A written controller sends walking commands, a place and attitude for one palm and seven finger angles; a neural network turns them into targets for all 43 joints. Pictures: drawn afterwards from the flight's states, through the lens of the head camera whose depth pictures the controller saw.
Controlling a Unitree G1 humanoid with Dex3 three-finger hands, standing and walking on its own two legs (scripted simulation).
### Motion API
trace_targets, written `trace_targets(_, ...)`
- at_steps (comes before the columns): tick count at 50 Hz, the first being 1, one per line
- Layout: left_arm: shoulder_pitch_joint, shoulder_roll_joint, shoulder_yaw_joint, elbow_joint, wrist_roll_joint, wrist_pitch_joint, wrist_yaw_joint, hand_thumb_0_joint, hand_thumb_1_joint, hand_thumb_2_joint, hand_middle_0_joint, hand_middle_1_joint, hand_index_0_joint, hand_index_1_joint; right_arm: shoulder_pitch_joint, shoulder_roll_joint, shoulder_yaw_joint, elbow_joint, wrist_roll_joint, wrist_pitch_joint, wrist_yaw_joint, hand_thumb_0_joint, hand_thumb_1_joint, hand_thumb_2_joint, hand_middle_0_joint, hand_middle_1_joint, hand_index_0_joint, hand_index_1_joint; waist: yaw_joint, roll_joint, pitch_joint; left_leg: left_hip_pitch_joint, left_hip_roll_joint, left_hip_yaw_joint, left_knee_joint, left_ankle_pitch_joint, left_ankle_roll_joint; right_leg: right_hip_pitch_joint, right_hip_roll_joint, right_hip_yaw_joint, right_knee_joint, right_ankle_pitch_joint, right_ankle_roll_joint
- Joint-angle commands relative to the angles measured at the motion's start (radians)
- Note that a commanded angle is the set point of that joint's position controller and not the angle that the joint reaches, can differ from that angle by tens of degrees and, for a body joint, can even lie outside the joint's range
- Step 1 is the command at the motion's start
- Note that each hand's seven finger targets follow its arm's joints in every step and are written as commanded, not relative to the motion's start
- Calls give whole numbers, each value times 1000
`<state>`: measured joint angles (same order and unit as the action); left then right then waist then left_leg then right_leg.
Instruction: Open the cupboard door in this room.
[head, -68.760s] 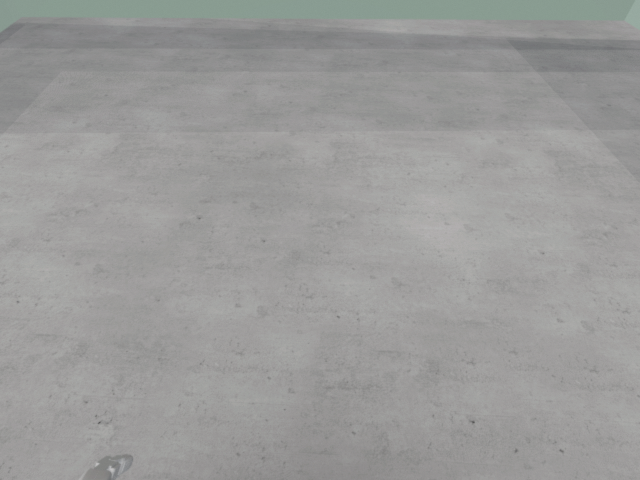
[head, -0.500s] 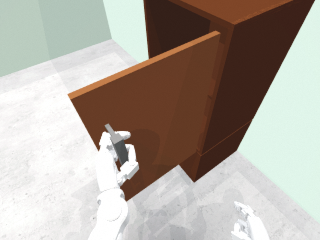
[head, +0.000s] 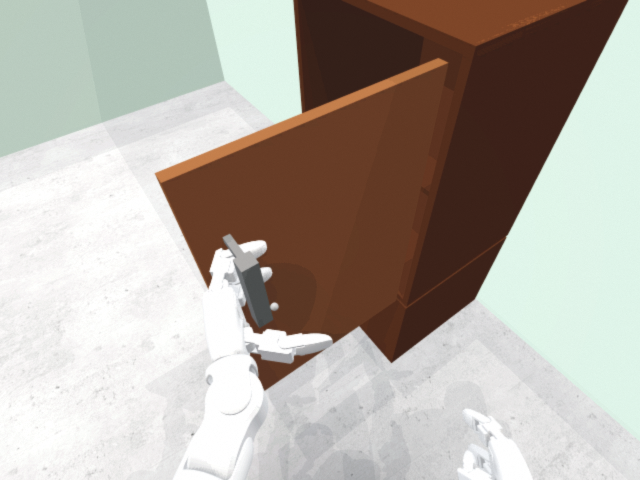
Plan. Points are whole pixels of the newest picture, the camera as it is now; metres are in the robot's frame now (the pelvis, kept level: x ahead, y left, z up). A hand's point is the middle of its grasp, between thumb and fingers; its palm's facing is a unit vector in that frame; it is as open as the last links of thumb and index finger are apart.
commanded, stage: open thumb and fingers to let go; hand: left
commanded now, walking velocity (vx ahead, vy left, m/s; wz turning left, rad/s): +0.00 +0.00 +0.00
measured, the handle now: (247, 281) +0.34 +0.12 +0.07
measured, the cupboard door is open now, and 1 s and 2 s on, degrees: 90 93 92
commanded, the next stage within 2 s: slide the hand sideways off the handle in 0.20 s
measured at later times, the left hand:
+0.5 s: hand (268, 342) +0.26 +0.08 +0.07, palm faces -0.21 -0.97 -0.13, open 16.0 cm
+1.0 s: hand (243, 358) +0.24 +0.10 +0.07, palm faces -0.17 -0.99 -0.03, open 16.0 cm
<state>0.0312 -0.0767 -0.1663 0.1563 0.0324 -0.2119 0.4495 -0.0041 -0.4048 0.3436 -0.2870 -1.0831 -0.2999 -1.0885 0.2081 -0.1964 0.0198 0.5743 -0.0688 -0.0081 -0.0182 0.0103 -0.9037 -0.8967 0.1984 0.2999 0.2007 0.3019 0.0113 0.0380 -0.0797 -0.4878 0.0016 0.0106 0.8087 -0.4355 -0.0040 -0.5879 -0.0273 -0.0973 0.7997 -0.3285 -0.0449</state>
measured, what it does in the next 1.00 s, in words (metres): stands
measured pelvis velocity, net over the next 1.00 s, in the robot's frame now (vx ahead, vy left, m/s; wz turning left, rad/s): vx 0.00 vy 0.01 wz -0.02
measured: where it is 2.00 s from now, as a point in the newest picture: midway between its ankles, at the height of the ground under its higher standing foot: outside the picture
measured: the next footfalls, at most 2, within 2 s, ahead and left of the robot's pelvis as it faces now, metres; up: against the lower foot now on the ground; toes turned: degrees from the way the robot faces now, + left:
none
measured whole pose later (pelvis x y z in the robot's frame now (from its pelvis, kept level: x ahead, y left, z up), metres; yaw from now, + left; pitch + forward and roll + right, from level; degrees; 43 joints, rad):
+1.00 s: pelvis +0.00 +0.01 -0.01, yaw -1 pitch +7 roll +0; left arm 0.26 0.15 -0.10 -0.09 -0.13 -0.21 -0.12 -0.01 -0.50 0.30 -0.21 -0.33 -0.20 -0.33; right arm 0.24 -0.23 0.05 0.49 0.00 -0.12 -0.03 0.01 -0.90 -0.90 0.20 0.30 0.20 0.30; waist 0.01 0.03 -0.06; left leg -0.51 0.00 0.03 0.86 -0.47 0.01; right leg -0.62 -0.03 -0.08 0.84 -0.34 -0.03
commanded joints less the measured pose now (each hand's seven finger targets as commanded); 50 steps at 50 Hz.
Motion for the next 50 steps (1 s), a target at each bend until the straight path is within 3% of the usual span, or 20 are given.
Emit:
trace_targets(1,-209,-38,-22,-243,26,-67,15,0,-500,300,-217,-700,-217,-700,-94,-84,-27,-167,0,-54,-2,0,-900,-900,200,300,200,300,-3,-100,-230,-31,-17,-18,-122,172,13,230,-3,68,-128,121,14)
trace_targets(5,-202,-51,-42,-251,48,-58,32,0,-500,300,-183,-500,-183,-500,-94,-84,-28,-172,-1,-52,3,0,-900,-900,200,300,200,300,-1,-92,-214,-30,-13,-20,-127,173,11,216,0,59,-121,112,9)
trace_targets(7,-202,-25,-19,-249,51,-52,42,0,-500,300,-167,-400,-167,-400,-97,-87,-29,-172,1,-48,2,0,-900,-900,200,300,200,300,4,-117,-209,-37,-12,-24,-131,170,11,224,2,62,-127,103,7)
trace_targets(9,-215,-47,-36,-264,53,-52,50,0,-500,300,-150,-300,-150,-300,-97,-82,-28,-173,0,-48,2,0,-900,-900,200,300,200,300,-2,-113,-207,-30,-10,-24,-130,171,9,213,3,56,-122,100,8)
trace_targets(12,-210,-71,-58,-269,52,-46,57,0,-500,300,-150,-300,-150,-300,-106,-80,-26,-174,1,-49,6,0,-900,-900,200,300,200,300,-2,-87,-196,-27,-9,-28,-128,167,7,195,7,50,-116,87,4)
trace_targets(15,-216,-67,-52,-269,51,-44,67,0,-500,300,-150,-300,-150,-300,-107,-81,-25,-172,-1,-50,6,0,-900,-900,200,300,200,300,-4,-111,-201,-33,-10,-27,-125,152,8,192,6,51,-119,69,8)
trace_targets(16,-241,37,-240,-250,156,-75,-148,0,-500,300,-150,-300,-150,-300,-45,-121,-19,-135,-1,-60,8,0,-900,-900,200,300,200,300,-87,-150,-160,-17,-11,-20,-103,153,30,160,-3,84,-105,148,10)
trace_targets(17,-286,130,-138,-309,116,-108,-265,0,-500,300,-150,-300,-150,-300,-33,-121,-32,-162,12,-63,-2,0,-900,-900,200,300,200,300,-58,-110,-229,-22,-14,-18,-95,184,32,198,-9,90,-87,202,1)
trace_targets(18,-271,160,-126,-316,104,-128,-335,0,-500,300,-150,-300,-150,-300,-39,-115,-26,-173,14,-67,-10,0,-900,-900,200,300,200,300,-35,-82,-254,-26,-20,-16,-96,191,34,233,-11,96,-73,222,0)
trace_targets(20,-274,159,-138,-322,54,-138,-458,0,-500,300,-150,-300,-150,-300,-42,-111,-18,-185,31,-89,-19,0,-900,-900,200,300,200,300,-39,-52,-246,-11,-22,-21,-100,185,32,227,-9,94,-76,216,1)
trace_targets(22,-289,111,-159,-303,-60,-106,-578,0,-500,300,-150,-300,-150,-300,-60,-113,-5,-205,62,-112,-25,0,-900,-900,200,300,200,300,-55,-45,-191,-6,-20,-33,-116,124,29,197,1,84,-102,133,1)
trace_targets(23,-288,92,-136,-279,-123,-85,-600,0,-500,300,-150,-300,-150,-300,-69,-113,0,-208,73,-127,-32,0,-900,-900,200,300,200,300,-57,-76,-149,-20,-19,-39,-125,83,26,184,5,75,-120,79,8)
trace_targets(26,-211,114,-19,-263,-216,-44,-583,0,-500,300,-150,-300,-150,-300,-86,-122,4,-215,87,-160,-35,0,-900,-900,200,300,200,300,-16,-158,-132,-49,-20,-51,-154,32,14,193,8,60,-145,-36,16)
trace_targets(27,-200,118,-4,-272,-219,-39,-566,0,-500,300,-150,-300,-150,-300,-93,-122,5,-216,84,-168,-30,0,-900,-900,200,300,200,300,-1,-118,-135,-46,-26,-50,-157,41,12,192,7,60,-139,-36,12)
trace_targets(29,-134,162,52,-300,-192,-38,-517,0,-500,300,-150,-300,-150,-300,-76,-122,-1,-217,75,-170,-18,0,-900,-900,200,300,200,300,24,-114,-169,-35,-22,-44,-158,100,7,215,6,56,-113,31,9)
trace_targets(32,-33,197,62,-351,-122,-44,-466,0,-500,300,-150,-300,-150,-300,-53,-121,-10,-229,61,-162,4,0,-900,-900,200,300,200,300,36,-79,-196,-35,-20,-27,-144,162,7,222,3,62,-85,106,5)
trace_targets(35,-11,194,44,-401,-91,-52,-456,0,-500,300,-150,-300,-150,-300,-54,-120,-12,-245,58,-151,14,0,-900,-900,200,300,200,300,17,-76,-166,-45,-16,-20,-132,154,8,193,4,62,-79,108,6)
trace_targets(37,26,228,74,-420,-96,-50,-461,0,-500,300,-150,-300,-150,-300,-59,-124,-12,-255,57,-146,11,0,-900,-900,200,300,200,300,23,-93,-151,-66,-16,-18,-128,125,15,200,6,72,-91,80,5)
trace_targets(43,58,258,125,-444,-147,-56,-514,0,-500,300,-150,-300,-150,-300,-63,-123,-7,-256,67,-155,-14,0,-900,-900,200,300,200,300,3,-100,-129,-107,-20,-16,-105,65,19,196,7,99,-114,3,15)
trace_targets(50,201,312,214,-480,-199,-60,-564,0,-500,300,-150,-300,-150,-300,-40,-129,-12,-257,72,-177,-22,0,-900,-900,200,300,200,300,25,-81,-187,-113,-27,-12,-78,153,13,260,5,109,-90,125,15)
